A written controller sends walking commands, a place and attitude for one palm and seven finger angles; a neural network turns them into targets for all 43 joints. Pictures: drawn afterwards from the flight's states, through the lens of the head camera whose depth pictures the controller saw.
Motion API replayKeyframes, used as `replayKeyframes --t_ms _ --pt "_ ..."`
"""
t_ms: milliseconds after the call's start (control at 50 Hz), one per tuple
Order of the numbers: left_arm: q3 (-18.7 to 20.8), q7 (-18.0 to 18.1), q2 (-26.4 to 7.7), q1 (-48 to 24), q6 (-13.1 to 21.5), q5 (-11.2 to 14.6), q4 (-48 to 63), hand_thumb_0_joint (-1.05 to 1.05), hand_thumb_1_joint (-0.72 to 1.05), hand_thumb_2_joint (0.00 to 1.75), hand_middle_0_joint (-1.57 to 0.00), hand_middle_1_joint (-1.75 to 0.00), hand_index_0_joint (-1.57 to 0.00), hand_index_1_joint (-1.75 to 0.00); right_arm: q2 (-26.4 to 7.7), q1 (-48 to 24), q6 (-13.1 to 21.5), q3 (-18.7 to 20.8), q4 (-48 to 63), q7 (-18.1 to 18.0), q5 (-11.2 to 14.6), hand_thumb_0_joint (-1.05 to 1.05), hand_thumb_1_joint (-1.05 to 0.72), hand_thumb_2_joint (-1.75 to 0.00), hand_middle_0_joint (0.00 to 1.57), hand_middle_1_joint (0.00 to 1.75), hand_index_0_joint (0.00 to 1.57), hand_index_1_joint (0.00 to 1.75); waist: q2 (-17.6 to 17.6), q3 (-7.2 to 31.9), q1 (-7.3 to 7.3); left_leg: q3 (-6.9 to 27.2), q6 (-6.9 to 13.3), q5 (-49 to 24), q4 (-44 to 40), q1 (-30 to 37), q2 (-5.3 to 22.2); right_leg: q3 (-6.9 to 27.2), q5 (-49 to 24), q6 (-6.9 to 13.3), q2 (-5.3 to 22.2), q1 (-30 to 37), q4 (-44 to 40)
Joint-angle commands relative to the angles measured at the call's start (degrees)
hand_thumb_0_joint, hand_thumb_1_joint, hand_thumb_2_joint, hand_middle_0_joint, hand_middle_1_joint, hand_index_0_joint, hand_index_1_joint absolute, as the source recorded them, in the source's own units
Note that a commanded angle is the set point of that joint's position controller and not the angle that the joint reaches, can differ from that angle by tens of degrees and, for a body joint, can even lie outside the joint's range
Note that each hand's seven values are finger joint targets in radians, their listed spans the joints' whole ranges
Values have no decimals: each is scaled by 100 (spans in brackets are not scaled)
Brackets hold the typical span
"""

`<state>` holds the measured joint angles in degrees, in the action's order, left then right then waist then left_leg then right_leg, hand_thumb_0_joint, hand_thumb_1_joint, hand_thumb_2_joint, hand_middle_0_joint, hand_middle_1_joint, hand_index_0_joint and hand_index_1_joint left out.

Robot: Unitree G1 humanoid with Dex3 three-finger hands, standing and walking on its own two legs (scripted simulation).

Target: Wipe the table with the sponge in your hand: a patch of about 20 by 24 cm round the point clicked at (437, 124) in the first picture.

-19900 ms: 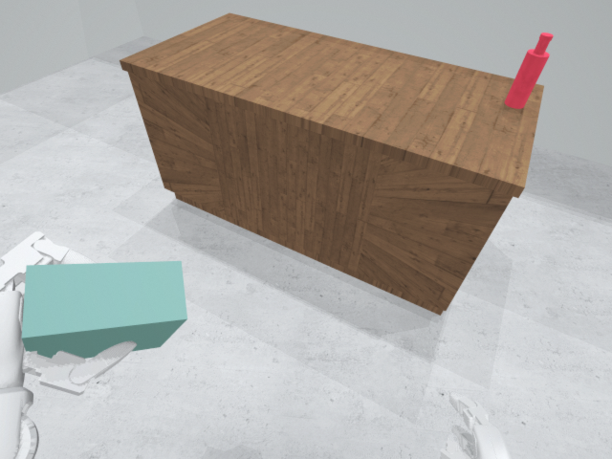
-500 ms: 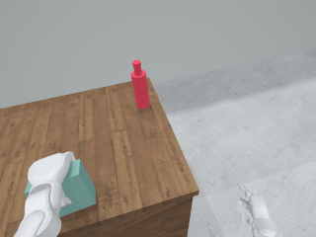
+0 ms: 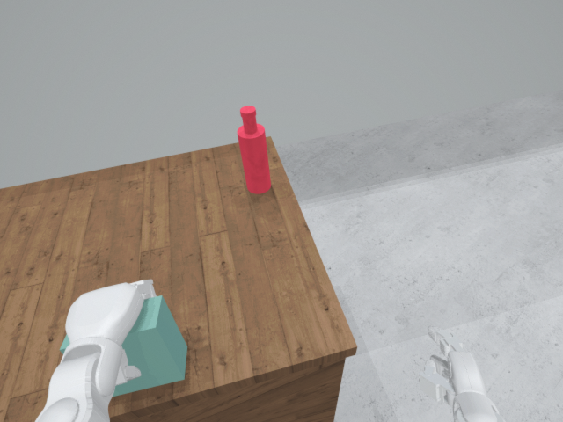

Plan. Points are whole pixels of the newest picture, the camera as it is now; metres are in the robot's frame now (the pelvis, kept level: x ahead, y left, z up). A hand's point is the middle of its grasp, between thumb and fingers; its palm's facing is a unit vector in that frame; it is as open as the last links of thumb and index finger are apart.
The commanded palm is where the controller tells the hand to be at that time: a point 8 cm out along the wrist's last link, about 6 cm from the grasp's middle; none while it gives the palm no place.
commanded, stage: move the sponge above the wiping area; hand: left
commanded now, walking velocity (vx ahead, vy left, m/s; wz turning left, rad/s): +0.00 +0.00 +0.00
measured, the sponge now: (136, 356) +0.19 +0.27 -0.02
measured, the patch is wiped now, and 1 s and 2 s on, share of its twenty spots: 0.00 0.00 0.15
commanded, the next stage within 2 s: lower the sponge onto the table in 0.32 s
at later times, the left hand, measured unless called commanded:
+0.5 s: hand (127, 331) +0.20 +0.26 +0.04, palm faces -0.06 -0.10 -0.99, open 10.0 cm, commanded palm +0.19 +0.28 +0.12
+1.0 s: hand (117, 318) +0.21 +0.28 +0.04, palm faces +0.00 -0.06 -1.00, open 10.0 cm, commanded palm +0.19 +0.28 +0.10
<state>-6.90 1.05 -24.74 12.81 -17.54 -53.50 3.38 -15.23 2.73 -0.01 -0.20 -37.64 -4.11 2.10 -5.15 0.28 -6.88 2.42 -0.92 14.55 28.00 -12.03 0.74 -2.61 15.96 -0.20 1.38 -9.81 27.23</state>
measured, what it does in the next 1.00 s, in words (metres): stands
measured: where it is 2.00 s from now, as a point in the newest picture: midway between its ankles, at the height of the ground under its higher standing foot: outside the picture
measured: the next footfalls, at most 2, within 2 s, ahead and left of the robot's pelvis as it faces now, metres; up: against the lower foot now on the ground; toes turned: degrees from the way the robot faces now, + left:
none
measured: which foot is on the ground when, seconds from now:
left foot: down 0.00-1.00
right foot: down 0.00-1.00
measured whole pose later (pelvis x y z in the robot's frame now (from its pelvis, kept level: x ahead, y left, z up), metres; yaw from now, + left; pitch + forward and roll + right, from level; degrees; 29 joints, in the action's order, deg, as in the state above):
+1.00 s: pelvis -0.01 +0.00 +0.00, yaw -1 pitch -2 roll +0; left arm -4.0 8.9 -24.8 10.2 -14.3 -56.5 0.2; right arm -13.6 2.7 -0.3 0.2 -39.1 -4.0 2.4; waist -4.4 0.4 -7.1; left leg 1.6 -1.5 14.2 28.2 -11.9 1.8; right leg -1.6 14.9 0.3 0.3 -10.0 27.1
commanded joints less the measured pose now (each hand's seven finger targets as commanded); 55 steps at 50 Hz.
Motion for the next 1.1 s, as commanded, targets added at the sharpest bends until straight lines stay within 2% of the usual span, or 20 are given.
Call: replayKeyframes --t_ms 0,100,180,200,220,240,320,380,420,480,500,520,580,640,740,780,880,960,1040,1080 --pt "1578 971 -1758 -1973 651 -564 1681 0 10 130 -120 -160 -120 -160 -438 -882 391 216 817 -121 -119 0 -90 -90 20 30 20 30 -167 1340 42 4 281 -1609 -159 777 -202 293 -1257 457 -228 -23 -458" --pt "1668 1281 -1433 -1322 1 -160 1142 0 10 130 -120 -160 -120 -160 -487 -1173 274 251 760 -4 68 0 -90 -90 20 30 20 30 -304 1275 -62 -49 187 -1821 -271 600 -174 238 -1632 424 -165 304 -431" --pt "1201 729 -1006 -428 -685 216 538 0 10 130 -120 -160 -120 -160 -607 -1526 117 176 793 63 161 0 -90 -90 20 30 20 30 254 754 -25 -46 212 -1552 -407 300 -200 150 -1623 311 -147 306 -498" --pt "752 528 -671 -419 -742 299 718 0 10 130 -120 -160 -120 -160 -572 -1480 102 135 903 80 187 0 -90 -90 20 30 20 30 415 711 74 -66 247 -1449 -437 222 -198 51 -1558 251 -112 302 -490" --pt "706 362 -810 -503 -766 245 750 0 10 130 -120 -160 -120 -160 -612 -1447 98 137 912 97 183 0 -90 -90 20 30 20 30 576 687 101 -42 267 -1424 -389 203 -202 67 -1552 245 -124 225 -479" --pt "438 190 -638 -525 -756 257 861 0 10 130 -120 -160 -120 -160 -604 -1450 106 120 998 95 170 0 -90 -90 20 30 20 30 653 646 155 -16 307 -1357 -387 166 -224 57 -1507 227 -111 196 -488" --pt "769 36 -1208 -1097 -81 -26 1535 0 10 130 -120 -160 -120 -160 -552 -1117 227 155 1065 57 18 0 -90 -90 20 30 20 30 593 1056 150 -31 410 -1326 -250 423 -220 93 -1308 249 -156 94 -453" --pt "1535 512 -1959 -1382 577 -386 2237 0 10 130 -120 -160 -120 -160 -509 -871 308 223 1001 -29 -142 0 -90 -90 20 30 20 30 -45 1444 -35 103 353 -1651 -186 700 -178 296 -1334 403 -260 136 -399" --pt "1547 976 -1688 -1352 750 -593 2141 0 10 130 -120 -160 -120 -160 -433 -799 368 262 935 -42 -173 0 -90 -90 20 30 20 30 -331 1347 -41 57 276 -1831 -103 792 -126 247 -1190 473 -258 -140 -375" --pt "1860 1442 -1736 -1230 417 -582 1693 0 10 130 -120 -160 -120 -160 -512 -928 310 299 809 -1 -91 0 -90 -90 20 30 20 30 -559 1163 -90 145 163 -1727 -204 613 -122 416 -1130 588 -322 -98 -386" --pt "1487 1496 -1258 -1341 270 -475 1644 0 10 130 -120 -160 -120 -160 -433 -1022 302 282 845 30 -25 0 -90 -90 20 30 20 30 -429 1235 -31 59 167 -1694 -224 610 -82 235 -1180 502 -237 -60 -336" --pt "1556 1522 -1314 -1254 64 -343 1305 0 10 130 -120 -160 -120 -160 -488 -1091 272 304 773 38 22 0 -90 -90 20 30 20 30 -173 1104 -64 61 151 -1578 -258 518 -87 223 -1106 473 -239 -59 -398" --pt "1244 1231 -1037 -1063 -570 56 662 0 10 130 -120 -160 -120 -160 -552 -1525 164 196 704 31 145 0 -90 -90 20 30 20 30 87 777 -47 11 163 -1089 -472 307 -156 166 -846 372 -205 32 -559" --pt "402 686 -570 -1084 -866 138 680 0 10 130 -120 -160 -120 -160 -553 -1634 139 119 845 37 198 0 -90 -90 20 30 20 30 419 698 85 2 233 -939 -532 183 -207 27 -804 276 -152 67 -528" --pt "418 126 -955 -1541 -437 -123 1044 0 10 130 -120 -160 -120 -160 -541 -1301 187 96 954 34 69 0 -90 -90 20 30 20 30 607 893 182 32 368 -809 -424 263 -228 37 -656 269 -185 -7 -513" --pt "1001 245 -1539 -1599 -62 -317 1284 0 10 130 -120 -160 -120 -160 -546 -1178 218 136 952 1 -18 0 -90 -90 20 30 20 30 334 1041 37 42 361 -870 -386 378 -233 194 -678 335 -251 67 -525" --pt "1702 1012 -1838 -1771 427 -598 1143 0 10 130 -120 -160 -120 -160 -492 -1030 269 226 800 -68 -74 0 -90 -90 20 30 20 30 -215 1003 -81 54 237 -1072 -329 503 -251 443 -717 505 -330 -69 -582" --pt "1435 1302 -1253 -1447 109 -307 664 0 10 130 -120 -160 -120 -160 -492 -1175 279 272 734 -8 53 0 -90 -90 20 30 20 30 -223 988 -53 -56 184 -1209 -321 445 -204 305 -948 439 -227 -46 -548" --pt "764 959 -698 -1255 -265 -19 341 0 10 130 -120 -160 -120 -160 -549 -1339 259 230 747 13 131 0 -90 -90 20 30 20 30 258 940 103 -108 246 -1051 -382 290 -206 113 -995 301 -173 5 -537" --pt "771 720 -822 -1044 -344 2 241 0 10 130 -120 -160 -120 -160 -605 -1353 234 217 755 19 126 0 -90 -90 20 30 20 30 429 845 105 -54 278 -987 -381 253 -241 186 -965 315 -205 9 -563"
